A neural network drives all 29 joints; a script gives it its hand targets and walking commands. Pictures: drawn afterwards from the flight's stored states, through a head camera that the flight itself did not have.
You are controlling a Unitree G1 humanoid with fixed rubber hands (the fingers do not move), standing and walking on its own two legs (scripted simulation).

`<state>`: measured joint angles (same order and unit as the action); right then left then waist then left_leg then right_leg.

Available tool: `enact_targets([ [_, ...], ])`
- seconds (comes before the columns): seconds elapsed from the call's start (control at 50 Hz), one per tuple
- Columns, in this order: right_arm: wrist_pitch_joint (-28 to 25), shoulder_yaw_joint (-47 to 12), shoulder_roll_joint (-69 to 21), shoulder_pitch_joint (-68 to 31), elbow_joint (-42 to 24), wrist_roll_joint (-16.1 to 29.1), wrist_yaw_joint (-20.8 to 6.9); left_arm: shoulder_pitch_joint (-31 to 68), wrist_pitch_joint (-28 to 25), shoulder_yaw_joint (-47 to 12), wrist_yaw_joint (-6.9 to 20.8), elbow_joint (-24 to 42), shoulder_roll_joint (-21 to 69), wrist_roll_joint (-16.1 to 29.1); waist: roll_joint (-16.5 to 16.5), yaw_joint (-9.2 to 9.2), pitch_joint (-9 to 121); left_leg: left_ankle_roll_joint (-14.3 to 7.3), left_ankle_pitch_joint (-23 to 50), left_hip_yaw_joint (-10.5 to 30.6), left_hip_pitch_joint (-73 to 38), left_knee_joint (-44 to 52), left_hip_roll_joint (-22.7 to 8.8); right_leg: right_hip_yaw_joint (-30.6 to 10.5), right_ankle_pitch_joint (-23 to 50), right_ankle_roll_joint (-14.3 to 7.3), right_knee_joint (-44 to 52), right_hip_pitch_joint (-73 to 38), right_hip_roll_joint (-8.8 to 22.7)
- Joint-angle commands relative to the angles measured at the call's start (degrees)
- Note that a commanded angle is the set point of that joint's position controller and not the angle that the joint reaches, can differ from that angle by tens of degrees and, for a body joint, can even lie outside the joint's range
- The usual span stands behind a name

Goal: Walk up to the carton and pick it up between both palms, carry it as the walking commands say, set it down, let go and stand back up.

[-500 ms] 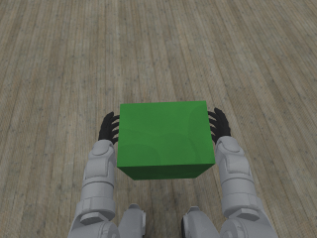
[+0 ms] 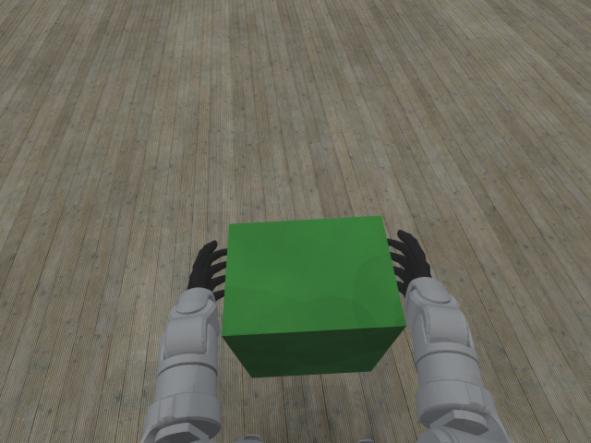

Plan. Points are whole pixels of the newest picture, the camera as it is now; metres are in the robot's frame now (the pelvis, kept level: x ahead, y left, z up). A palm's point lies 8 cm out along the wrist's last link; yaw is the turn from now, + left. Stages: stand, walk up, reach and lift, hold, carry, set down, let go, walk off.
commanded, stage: reach and lift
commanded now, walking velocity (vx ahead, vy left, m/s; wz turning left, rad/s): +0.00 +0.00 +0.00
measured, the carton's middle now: (308, 306) +0.32 +0.00 -0.08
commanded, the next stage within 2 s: hold in 1.68 s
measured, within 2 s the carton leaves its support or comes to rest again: neither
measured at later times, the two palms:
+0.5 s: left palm (200, 278) +0.31 +0.15 +0.05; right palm (435, 266) +0.32 -0.16 +0.05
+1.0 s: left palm (196, 279) +0.29 +0.14 +0.08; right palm (452, 278) +0.29 -0.16 +0.08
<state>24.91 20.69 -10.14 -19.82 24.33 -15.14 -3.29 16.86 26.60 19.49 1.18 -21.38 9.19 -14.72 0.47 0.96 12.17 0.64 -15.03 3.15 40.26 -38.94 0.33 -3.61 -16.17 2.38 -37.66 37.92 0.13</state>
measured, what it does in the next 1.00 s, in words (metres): stands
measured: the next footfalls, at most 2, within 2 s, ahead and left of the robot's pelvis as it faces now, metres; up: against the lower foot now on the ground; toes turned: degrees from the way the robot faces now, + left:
none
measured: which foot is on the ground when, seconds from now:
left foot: down 0.00-1.00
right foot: down 0.00-1.00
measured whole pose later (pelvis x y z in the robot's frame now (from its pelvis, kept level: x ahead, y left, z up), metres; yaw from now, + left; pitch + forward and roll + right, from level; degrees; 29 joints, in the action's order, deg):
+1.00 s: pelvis +0.01 +0.00 +0.03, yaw -1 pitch -7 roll +0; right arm 43.5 12.5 -8.3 -13.2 9.4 -12.8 -1.3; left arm 11.3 43.4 11.5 1.4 -9.1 8.0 -14.3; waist -0.4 1.5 -1.6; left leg 0.6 -9.7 2.1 1.8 -18.8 0.0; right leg -4.5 -10.4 2.0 -17.7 0.0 0.9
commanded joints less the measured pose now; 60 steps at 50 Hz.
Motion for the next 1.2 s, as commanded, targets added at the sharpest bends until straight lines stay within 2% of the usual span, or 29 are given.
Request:
enact_targets([
  [0.0, 0.57, -29.44, -49.97, -23.14, 3.16, 4.99, -12.21, 33.07, -1.42, -33.58, 13.72, -0.61, 50.55, 9.61, -0.97, 1.17, 16.44, 0.11, 15.93, 0.08, -25.34, 7.4, 6.48, 2.31, 12.55, -2.61, 5.74, -11.11, -7.97],
  [0.04, 1.12, -26.69, -50.35, -28.75, 6.25, 5.09, -11.92, 34.94, -0.5, -29.24, 13.06, -3.99, 47.75, 6.45, -2.93, -0.16, 6.98, -0.48, 3.91, -1.08, -16.25, 7.77, 6.66, 1.0, 3.63, -3.6, 7.43, -10.06, -6.43],
  [0.06, 1.76, -27.64, -50.59, -28.16, 5.52, 5.08, -12.6, 36.01, -0.46, -31.04, 13.15, -0.7, 50.44, 8.46, -2.0, 1.75, 11.37, 0.22, 5.55, -0.62, -22.28, 9.39, 5.71, 1.98, 6.46, -3.1, 6.63, -11.81, -7.52],
  [0.1, 2.06, -31.67, -51.9, -29.11, 2.88, 8.09, -12.88, 37.4, 0.62, -34.45, 13.43, -0.24, 52.74, 10.76, -2.67, -0.05, 14.17, 0.45, 9.38, -0.7, -20.48, 9.23, 6.48, 1.43, 11.38, -3.03, 7.39, -19.96, -6.85],
  [0.12, 3.05, -31.07, -52.2, -25.76, 0.4, 6.64, -12.28, 33.87, 1.4, -34.36, 13.71, -1.03, 54.81, 10.66, 2.67, 2.6, 16.62, 0.1, 12.75, 0.65, -28.54, 9.29, 5.75, 2.61, 12.87, -1.53, 7.65, -18.86, -7.76],
  [0.14, 3.63, -29.46, -52.23, -27.69, 3.53, 6.53, -12.15, 36.16, 1.52, -31.64, 13.81, 0.2, 50.59, 9.16, -2.1, 0.75, 13.09, -0.23, 8.0, -0.46, -24.03, 9.19, 6.51, 1.07, 9.65, -2.25, 8.09, -17.61, -6.92],
  [0.24, 5.79, -29.48, -51.99, -27.51, 2.97, 7.25, -11.97, 34.37, 2.82, -30.77, 13.44, -0.49, 49.59, 8.69, 0.51, -1.55, 6.38, -0.91, 8.21, -0.55, -28.25, 12.04, 5.56, 1.7, 7.82, -1.78, 11.74, -20.38, -6.8],
  [0.26, 6.1, -28.81, -51.32, -26.22, 3.57, 6.5, -11.82, 36.05, 3.1, -31.04, 13.74, -1.0, 49.1, 8.86, 1.65, 0.3, 9.08, -0.5, 5.82, 0.1, -31.45, 12.98, 5.15, 1.41, 5.73, -1.74, 12.13, -21.38, -6.6],
  [0.28, 5.64, -28.0, -51.59, -29.25, 3.36, 5.49, -11.64, 38.41, 3.63, -29.73, 13.7, -2.39, 48.91, 6.97, -2.54, -0.2, 4.67, -0.11, 2.81, -0.55, -27.67, 12.81, 5.77, 1.0, 2.35, -2.25, 12.36, -18.5, -6.37],
  [0.3, 5.68, -29.09, -52.05, -30.05, 2.43, 7.67, -11.68, 35.9, 3.34, -29.12, 13.97, -1.72, 47.15, 7.29, -1.29, -2.94, 2.37, -0.94, 1.7, -0.67, -28.41, 14.01, 6.09, 1.38, 2.3, -1.91, 12.05, -19.3, -6.77],
  [0.34, 5.91, -30.21, -52.99, -30.16, -1.31, 7.12, -11.65, 39.83, 4.49, -31.73, 14.25, 2.48, 48.84, 8.26, -0.83, -0.23, 6.67, -0.34, 8.1, -1.2, -28.36, 13.51, 6.32, 1.1, 9.04, -2.18, 13.58, -25.16, -6.27],
  [0.36, 6.87, -34.19, -56.22, -31.33, -4.74, 9.93, -11.4, 36.78, 4.95, -33.29, 14.44, 4.29, 50.78, 9.55, -1.36, -2.08, 15.14, -0.27, 8.87, -2.65, -33.89, 14.21, 7.4, 0.52, 10.71, -0.9, 14.41, -29.47, -6.28],
  [0.44, 9.32, -31.5, -54.51, -23.08, -1.7, 7.65, -10.11, 34.95, 6.19, -33.94, 14.84, 6.49, 47.61, 10.36, 2.59, -0.86, 7.34, -0.68, 11.39, -1.0, -36.26, 15.32, 6.02, 0.92, 11.58, -1.03, 16.08, -28.14, -5.9],
  [0.46, 9.59, -30.54, -52.61, -22.76, -3.3, 7.84, -9.38, 35.79, 6.41, -32.3, 15.3, 6.29, 44.91, 9.3, -1.09, -0.38, 6.96, -0.27, 9.65, -2.47, -38.09, 17.02, 6.95, 0.77, 11.02, -1.07, 17.54, -29.92, -5.64],
  [0.48, 9.5, -32.69, -52.94, -26.32, -4.59, 8.68, -9.52, 31.81, 6.92, -31.84, 15.38, 4.23, 44.37, 8.56, 2.37, -3.41, 3.14, -0.84, 9.01, -1.4, -34.92, 17.05, 6.57, 1.06, 9.21, -0.58, 17.09, -29.03, -5.72],
  [0.5, 9.87, -33.5, -52.96, -23.83, -7.63, 8.16, -9.12, 33.02, 7.49, -33.21, 15.34, 5.1, 46.32, 9.3, 0.6, -0.39, 5.6, -0.7, 12.66, -1.69, -37.17, 16.89, 6.72, -0.17, 15.37, -0.85, 17.84, -31.05, -5.07],
  [0.56, 11.9, -34.34, -51.73, -14.57, -8.95, 9.96, -8.3, 27.28, 8.89, -35.92, 14.91, 11.57, 45.97, 11.69, -1.86, 0.78, 6.58, 0.12, 23.81, -1.01, -42.56, 18.21, 6.94, -0.21, 25.77, -1.26, 18.74, -36.15, -5.03],
  [0.6, 13.12, -35.77, -52.89, -12.92, -10.87, 10.61, -8.16, 27.69, 9.72, -37.26, 13.96, 14.68, 44.06, 13.84, 1.71, 1.25, 5.51, 0.27, 24.74, -0.43, -44.27, 19.7, 6.06, -1.42, 28.45, -0.76, 18.7, -36.37, -5.69],
  [0.66, 13.64, -38.9, -50.92, -13.95, -17.83, 12.1, -7.39, 20.58, 11.05, -36.25, 13.33, 15.54, 44.49, 12.69, 2.47, -1.93, 6.52, 0.36, 23.84, -0.93, -44.39, 21.45, 6.18, -0.5, 27.41, -0.36, 20.6, -39.93, -6.11],
  [0.74, 15.61, -39.21, -48.56, -12.38, -19.88, 13.06, -8.22, 20.36, 12.96, -38.93, 13.43, 18.76, 44.24, 13.7, -1.26, 0.52, 0.22, 0.62, 27.87, 0.08, -44.31, 20.77, 5.92, -1.18, 27.1, -1.42, 20.76, -37.88, -6.02],
  [0.78, 16.03, -40.47, -47.49, -11.5, -21.1, 13.24, -8.04, 16.76, 14.24, -37.86, 13.05, 18.41, 43.4, 12.2, -0.75, -2.1, 0.37, 0.67, 27.0, -0.01, -44.39, 21.9, 6.31, -1.26, 27.05, -1.16, 21.86, -39.91, -5.93],
  [0.8, 16.37, -39.69, -46.65, -13.06, -23.77, 13.4, -8.03, 18.88, 14.53, -38.42, 13.4, 19.8, 44.85, 12.49, -3.63, -0.19, 1.38, 1.17, 27.72, -1.18, -42.43, 21.04, 6.58, -1.56, 29.75, -1.26, 21.94, -41.39, -5.02],
  [0.82, 17.81, -38.54, -47.24, -9.62, -20.34, 11.76, -8.09, 18.17, 14.57, -38.16, 13.24, 20.76, 44.29, 13.55, 1.77, -0.1, -0.58, 0.6, 26.89, 0.65, -44.6, 22.7, 5.24, -0.64, 27.74, -0.75, 22.3, -38.68, -6.7],
  [0.84, 17.47, -37.45, -47.37, -12.46, -17.12, 13.77, -8.61, 21.39, 14.98, -38.13, 12.77, 21.37, 41.98, 12.66, -4.74, -0.82, -3.86, 1.11, 20.13, -0.81, -43.79, 22.59, 6.5, -1.82, 20.89, -1.61, 23.0, -36.9, -5.09],
  [1.0, 16.32, -37.03, -46.02, -19.44, -16.72, 11.71, -9.66, 28.88, 13.81, -38.3, 12.41, 17.7, 45.17, 13.8, 1.47, 1.61, -1.47, 0.18, 9.94, -0.62, -42.51, 22.85, 5.24, 2.33, 11.41, -1.87, 21.54, -36.04, -7.57],
  [1.02, 16.54, -35.78, -45.83, -22.75, -15.0, 11.62, -9.94, 30.0, 13.85, -37.08, 12.65, 15.89, 45.79, 13.05, -0.42, -0.44, -3.98, -0.06, 8.63, -0.23, -40.34, 22.51, 5.33, 2.03, 10.49, -1.64, 20.95, -33.22, -6.66],
  [1.06, 16.6, -35.09, -47.65, -20.93, -8.14, 11.32, -10.21, 33.4, 14.16, -38.07, 12.39, 13.82, 44.92, 12.82, -4.53, 2.05, -5.77, 0.19, 1.17, -0.88, -41.78, 22.37, 5.56, 0.97, 4.4, -2.51, 21.51, -32.79, -5.82],
  [1.14, 15.45, -37.11, -49.02, -29.17, -13.46, 13.14, -11.04, 33.36, 13.15, -36.79, 12.67, 14.28, 46.39, 12.45, 0.3, -2.24, -2.33, -0.25, 4.03, -0.76, -40.45, 21.92, 4.77, 2.01, 5.04, -1.88, 21.46, -35.67, -6.31],
  [1.18, 15.48, -37.08, -48.96, -23.85, -12.53, 11.93, -10.8, 33.6, 13.2, -37.86, 12.54, 14.76, 46.92, 12.45, -1.44, 0.92, -2.81, -0.27, 6.25, -0.78, -41.24, 21.06, 6.08, 0.97, 8.45, -2.37, 20.8, -34.5, -5.87],
])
